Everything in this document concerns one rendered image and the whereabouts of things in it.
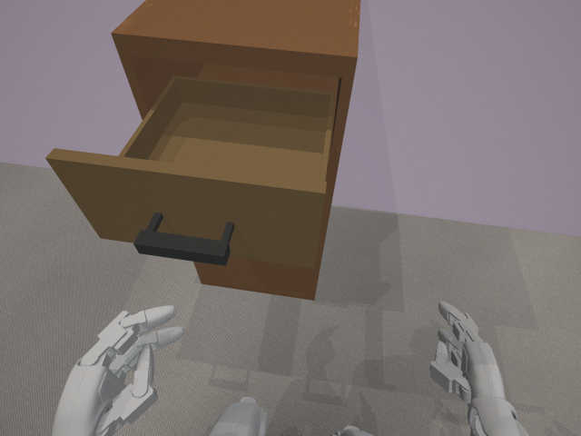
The cabinet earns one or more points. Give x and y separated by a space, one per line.
301 44

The right robot forearm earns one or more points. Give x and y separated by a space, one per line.
493 416

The robot left hand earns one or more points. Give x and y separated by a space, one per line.
94 383

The left robot thigh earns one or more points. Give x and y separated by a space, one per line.
241 419

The handle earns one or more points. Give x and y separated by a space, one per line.
183 247

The robot right hand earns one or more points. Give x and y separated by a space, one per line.
472 358

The drawer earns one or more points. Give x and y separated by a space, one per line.
211 152

